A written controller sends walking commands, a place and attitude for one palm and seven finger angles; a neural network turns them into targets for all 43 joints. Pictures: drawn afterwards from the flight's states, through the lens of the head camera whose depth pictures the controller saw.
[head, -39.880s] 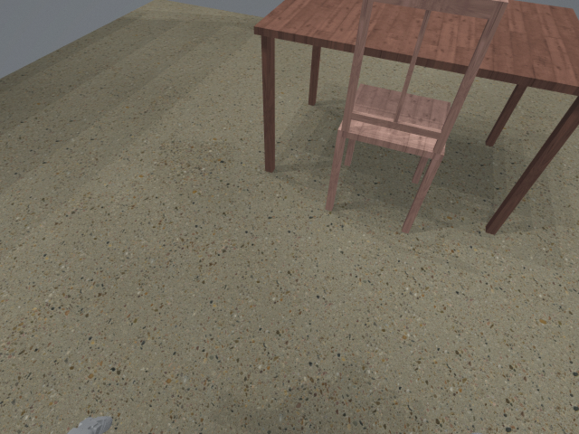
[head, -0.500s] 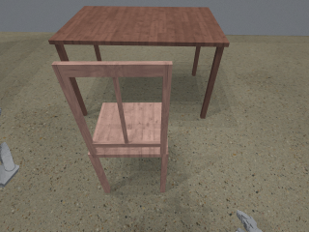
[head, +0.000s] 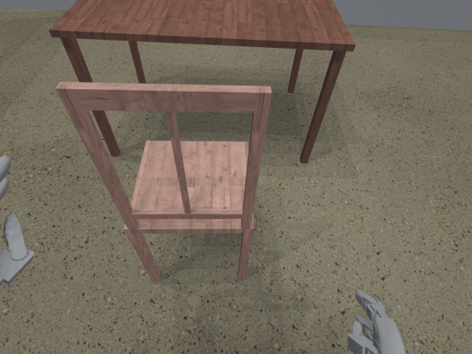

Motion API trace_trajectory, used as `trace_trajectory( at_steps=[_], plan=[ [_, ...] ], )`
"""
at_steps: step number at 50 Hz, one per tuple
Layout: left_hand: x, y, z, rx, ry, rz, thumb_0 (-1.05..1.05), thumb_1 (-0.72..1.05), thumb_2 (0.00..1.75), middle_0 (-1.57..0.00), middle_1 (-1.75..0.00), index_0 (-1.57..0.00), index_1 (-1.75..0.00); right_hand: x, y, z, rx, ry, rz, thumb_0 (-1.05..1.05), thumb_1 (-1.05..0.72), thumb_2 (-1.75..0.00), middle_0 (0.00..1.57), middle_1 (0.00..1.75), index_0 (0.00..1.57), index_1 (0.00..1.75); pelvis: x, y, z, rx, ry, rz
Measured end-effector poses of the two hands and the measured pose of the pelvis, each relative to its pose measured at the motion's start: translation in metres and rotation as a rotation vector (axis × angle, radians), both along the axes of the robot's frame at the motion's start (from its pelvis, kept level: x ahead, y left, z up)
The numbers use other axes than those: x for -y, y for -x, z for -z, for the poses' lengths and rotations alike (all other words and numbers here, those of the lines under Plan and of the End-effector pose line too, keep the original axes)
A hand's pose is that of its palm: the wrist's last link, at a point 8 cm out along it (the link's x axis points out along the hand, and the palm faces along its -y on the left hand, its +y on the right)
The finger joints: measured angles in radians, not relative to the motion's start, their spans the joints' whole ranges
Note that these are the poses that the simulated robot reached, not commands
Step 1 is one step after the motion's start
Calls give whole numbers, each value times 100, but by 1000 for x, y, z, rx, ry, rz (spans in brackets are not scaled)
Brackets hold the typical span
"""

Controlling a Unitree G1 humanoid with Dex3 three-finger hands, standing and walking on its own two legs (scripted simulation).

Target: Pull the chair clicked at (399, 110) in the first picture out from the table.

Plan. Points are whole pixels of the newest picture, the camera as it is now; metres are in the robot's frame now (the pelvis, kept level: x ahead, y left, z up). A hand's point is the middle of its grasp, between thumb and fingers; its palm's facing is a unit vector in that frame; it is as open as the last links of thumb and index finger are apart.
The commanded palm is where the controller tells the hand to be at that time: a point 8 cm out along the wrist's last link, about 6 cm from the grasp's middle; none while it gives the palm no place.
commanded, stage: stop stepping back and stand still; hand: left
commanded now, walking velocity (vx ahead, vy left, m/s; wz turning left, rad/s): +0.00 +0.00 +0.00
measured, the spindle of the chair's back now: (180, 170) +0.51 +0.16 -0.05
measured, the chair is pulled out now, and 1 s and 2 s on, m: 0.57 0.57 0.57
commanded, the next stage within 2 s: let the arm hang, fingers relaxed in 0.12 s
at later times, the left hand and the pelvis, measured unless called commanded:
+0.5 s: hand out of the picture +0.06 +0.15 -0.17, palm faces +0.05 -0.99 -0.15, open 7.2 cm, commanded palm none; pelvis -0.02 -0.01 -0.01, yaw +1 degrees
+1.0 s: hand out of the picture -0.04 +0.15 -0.18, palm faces +0.05 -0.98 -0.19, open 7.3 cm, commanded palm none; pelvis -0.02 -0.02 +0.00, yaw +1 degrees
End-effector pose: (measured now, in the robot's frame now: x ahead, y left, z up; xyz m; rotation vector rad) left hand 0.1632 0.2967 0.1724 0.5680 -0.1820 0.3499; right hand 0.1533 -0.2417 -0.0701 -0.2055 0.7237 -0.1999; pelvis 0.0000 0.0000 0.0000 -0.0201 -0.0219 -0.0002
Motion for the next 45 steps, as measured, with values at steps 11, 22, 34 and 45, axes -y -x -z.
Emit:
trace_trajectory(
  at_steps=[11,22,34,45],
  plan=[
    [-6,5,-4,13,0,-23,2,89,90,-22,-30,-22,-30,-14,0,5,-22,-24,-17,1,-90,-90,20,30,20,30,-3,-1,0,0,2,-4],
    [59,66,281,-1106,488,-129,1,91,90,-20,-29,-20,-30,-12,65,60,-310,-90,-54,0,-90,-90,20,30,20,30,3,14,10,-7,-30,-19],
    [77,182,316,-1426,583,-284,-3,99,90,-21,-30,-21,-30,13,201,67,-709,-59,54,0,-92,-90,20,30,20,30,20,24,3,7,-11,-29],
    [85,216,313,-1525,583,-346,0,92,90,-20,-30,-20,-30,-8,236,76,-793,-146,66,0,-91,-90,20,30,20,30,25,24,3,-2,-14,-27]
  ],
)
